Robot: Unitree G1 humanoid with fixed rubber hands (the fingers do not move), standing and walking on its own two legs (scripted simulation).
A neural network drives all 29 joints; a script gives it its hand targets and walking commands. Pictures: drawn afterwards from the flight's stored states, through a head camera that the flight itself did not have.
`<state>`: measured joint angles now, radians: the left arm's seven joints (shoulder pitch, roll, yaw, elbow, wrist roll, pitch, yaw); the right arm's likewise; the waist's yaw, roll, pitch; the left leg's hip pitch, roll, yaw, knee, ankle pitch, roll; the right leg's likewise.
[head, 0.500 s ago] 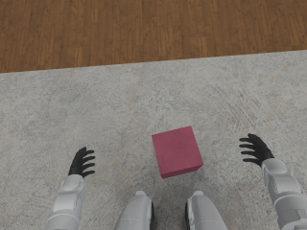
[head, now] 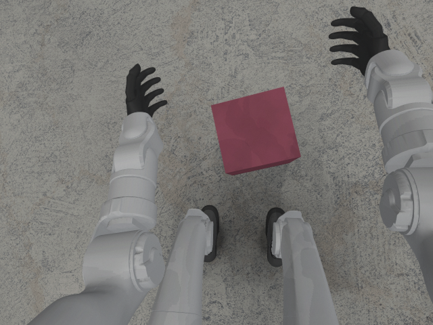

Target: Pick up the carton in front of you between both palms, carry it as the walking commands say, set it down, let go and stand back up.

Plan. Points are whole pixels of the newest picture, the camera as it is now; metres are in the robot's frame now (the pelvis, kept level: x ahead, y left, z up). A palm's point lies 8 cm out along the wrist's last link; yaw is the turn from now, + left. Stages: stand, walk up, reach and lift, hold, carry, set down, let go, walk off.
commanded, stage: reach and lift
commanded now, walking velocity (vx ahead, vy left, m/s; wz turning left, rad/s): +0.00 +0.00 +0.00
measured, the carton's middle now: (254, 137) +0.47 -0.02 -0.51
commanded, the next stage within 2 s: none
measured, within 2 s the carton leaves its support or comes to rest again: leaves its support in 1.70 s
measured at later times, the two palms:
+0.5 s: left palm (176, 141) +0.44 +0.18 -0.31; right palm (327, 117) +0.49 -0.20 -0.33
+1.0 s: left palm (182, 134) +0.47 +0.20 -0.41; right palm (310, 121) +0.51 -0.18 -0.45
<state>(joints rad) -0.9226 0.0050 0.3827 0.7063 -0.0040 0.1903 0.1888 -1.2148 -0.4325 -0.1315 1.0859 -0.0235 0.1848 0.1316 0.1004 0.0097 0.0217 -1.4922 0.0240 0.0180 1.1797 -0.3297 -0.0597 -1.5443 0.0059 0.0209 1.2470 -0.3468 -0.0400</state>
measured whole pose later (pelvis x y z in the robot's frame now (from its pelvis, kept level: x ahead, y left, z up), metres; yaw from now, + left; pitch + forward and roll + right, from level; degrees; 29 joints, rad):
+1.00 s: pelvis -0.03 +0.02 -0.26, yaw +4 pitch +38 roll +5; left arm -1.30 0.19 0.16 1.07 -0.29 0.00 0.21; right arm -1.43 -0.55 0.09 1.23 0.21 0.00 0.01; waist 0.06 0.13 0.30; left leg -2.27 -0.07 0.01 2.10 -0.50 -0.07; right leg -2.30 -0.03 0.06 2.17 -0.53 -0.01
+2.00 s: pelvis -0.03 +0.03 -0.23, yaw +0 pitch +36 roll +4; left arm -1.01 -0.07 0.47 0.68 -0.05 0.16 0.22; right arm -1.20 -0.29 0.01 1.00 0.05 0.25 -0.07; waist 0.03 0.13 0.03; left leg -2.15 -0.09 -0.03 2.04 -0.53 -0.10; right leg -2.21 0.04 0.07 2.07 -0.50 0.01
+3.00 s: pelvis +0.05 +0.04 +0.05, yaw -6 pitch +24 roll +0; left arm -0.47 -0.21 0.42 0.56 0.20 0.25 0.10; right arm -0.50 0.04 -0.28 0.66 -0.21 0.33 -0.04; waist 0.02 0.05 -0.24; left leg -1.09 -0.08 -0.09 1.11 -0.45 -0.02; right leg -1.12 0.05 0.09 1.10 -0.40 0.03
